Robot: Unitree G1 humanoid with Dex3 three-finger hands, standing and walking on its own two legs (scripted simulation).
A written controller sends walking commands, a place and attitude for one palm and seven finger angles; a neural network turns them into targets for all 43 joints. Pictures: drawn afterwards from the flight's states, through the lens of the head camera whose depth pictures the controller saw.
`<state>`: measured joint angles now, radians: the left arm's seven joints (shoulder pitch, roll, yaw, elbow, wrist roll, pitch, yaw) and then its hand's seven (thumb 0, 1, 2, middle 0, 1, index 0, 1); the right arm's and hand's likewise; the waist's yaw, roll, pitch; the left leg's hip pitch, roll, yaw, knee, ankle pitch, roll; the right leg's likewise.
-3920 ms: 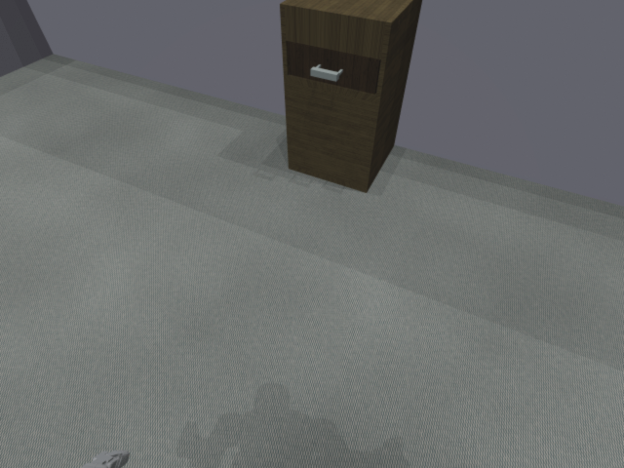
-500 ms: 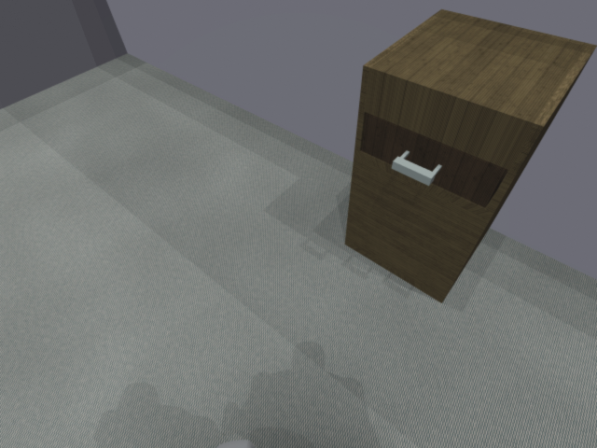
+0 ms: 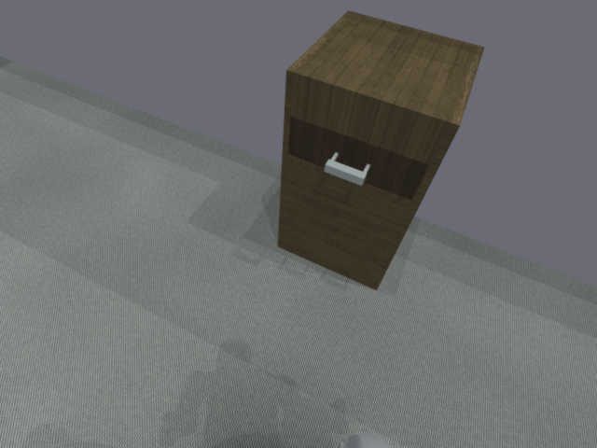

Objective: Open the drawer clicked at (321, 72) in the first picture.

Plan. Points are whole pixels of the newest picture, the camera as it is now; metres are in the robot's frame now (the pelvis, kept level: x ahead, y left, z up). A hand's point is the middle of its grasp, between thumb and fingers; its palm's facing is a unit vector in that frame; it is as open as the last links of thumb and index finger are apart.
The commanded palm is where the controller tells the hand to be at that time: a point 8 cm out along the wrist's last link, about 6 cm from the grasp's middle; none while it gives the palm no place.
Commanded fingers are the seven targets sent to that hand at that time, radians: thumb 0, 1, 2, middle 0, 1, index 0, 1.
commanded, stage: turn to face it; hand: left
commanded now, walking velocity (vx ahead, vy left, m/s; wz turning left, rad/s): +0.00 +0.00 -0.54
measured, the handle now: (348, 167) +0.83 -0.08 -0.20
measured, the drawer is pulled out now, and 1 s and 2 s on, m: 0.00 0.00 0.00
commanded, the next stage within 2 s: take the last steps up to it in 0.46 s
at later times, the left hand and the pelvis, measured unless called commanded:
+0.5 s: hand (227, 442) +0.15 +0.11 -0.16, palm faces -0.22 -0.95 -0.23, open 7.4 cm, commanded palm none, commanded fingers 0.00 0.90 0.90 -0.20 -0.30 -0.20 -0.30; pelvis +0.00 -0.04 +0.00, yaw -13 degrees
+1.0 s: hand out of the picture +0.14 +0.12 -0.17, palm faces -0.32 -0.93 -0.18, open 7.4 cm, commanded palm none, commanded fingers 0.00 0.90 0.90 -0.20 -0.30 -0.20 -0.30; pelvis +0.04 -0.04 +0.00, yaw -19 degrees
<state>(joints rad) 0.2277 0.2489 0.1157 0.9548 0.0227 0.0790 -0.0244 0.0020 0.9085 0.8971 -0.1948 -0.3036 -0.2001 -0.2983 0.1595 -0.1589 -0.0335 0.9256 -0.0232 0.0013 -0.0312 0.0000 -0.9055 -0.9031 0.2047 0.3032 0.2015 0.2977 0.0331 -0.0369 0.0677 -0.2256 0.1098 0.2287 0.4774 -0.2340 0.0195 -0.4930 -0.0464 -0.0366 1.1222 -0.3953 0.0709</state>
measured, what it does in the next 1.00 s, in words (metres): steps on the spot, turning right: right foot, then left foot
